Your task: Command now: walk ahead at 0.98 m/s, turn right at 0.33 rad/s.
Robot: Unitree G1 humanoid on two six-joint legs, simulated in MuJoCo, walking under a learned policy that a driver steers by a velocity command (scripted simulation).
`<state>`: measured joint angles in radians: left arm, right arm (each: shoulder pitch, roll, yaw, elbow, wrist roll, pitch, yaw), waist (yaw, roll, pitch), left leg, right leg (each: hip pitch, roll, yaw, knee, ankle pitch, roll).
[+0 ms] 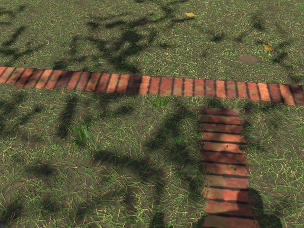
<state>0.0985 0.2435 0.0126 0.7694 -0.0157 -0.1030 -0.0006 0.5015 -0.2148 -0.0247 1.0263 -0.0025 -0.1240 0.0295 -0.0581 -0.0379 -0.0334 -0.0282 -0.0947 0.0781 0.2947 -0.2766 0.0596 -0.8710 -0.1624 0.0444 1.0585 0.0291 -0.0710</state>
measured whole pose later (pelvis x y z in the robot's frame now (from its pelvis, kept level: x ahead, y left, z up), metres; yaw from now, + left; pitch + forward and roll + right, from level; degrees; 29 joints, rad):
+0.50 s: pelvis +0.46 -0.08 +0.00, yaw -22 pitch +0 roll +0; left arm 0.48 0.21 0.05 0.81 -0.03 -0.08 -0.01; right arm 0.01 -0.26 0.00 0.59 -0.02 -0.16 0.00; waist 0.08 0.03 0.02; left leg -0.72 0.09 -0.16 0.81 -0.04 -0.02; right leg -0.10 0.18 0.18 0.38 -0.26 -0.14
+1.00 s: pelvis +0.87 -0.22 +0.00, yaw -26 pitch +1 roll +1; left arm -0.05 0.23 -0.01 0.58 0.00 -0.15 -0.03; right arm 0.63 -0.24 -0.06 0.84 0.05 -0.08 0.01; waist -0.17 -0.01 0.00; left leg 0.01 -0.07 -0.22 0.36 -0.37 0.03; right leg -0.55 -0.02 0.11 0.60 -0.07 -0.01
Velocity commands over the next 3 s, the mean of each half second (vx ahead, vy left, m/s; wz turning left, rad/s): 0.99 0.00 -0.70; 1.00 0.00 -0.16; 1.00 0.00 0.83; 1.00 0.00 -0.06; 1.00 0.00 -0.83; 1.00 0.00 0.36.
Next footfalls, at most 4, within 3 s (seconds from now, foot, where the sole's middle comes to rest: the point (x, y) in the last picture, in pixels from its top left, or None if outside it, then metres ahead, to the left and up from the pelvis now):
0.22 right None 0.43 -0.12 -0.78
0.66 left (164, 167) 0.86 -0.07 -0.78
1.06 right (231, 142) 0.99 -0.45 -0.78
1.48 left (185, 89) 1.46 -0.26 -0.78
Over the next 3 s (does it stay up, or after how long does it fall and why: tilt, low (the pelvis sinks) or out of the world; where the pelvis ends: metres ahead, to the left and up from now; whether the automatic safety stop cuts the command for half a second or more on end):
stays up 2.59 -0.61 -0.17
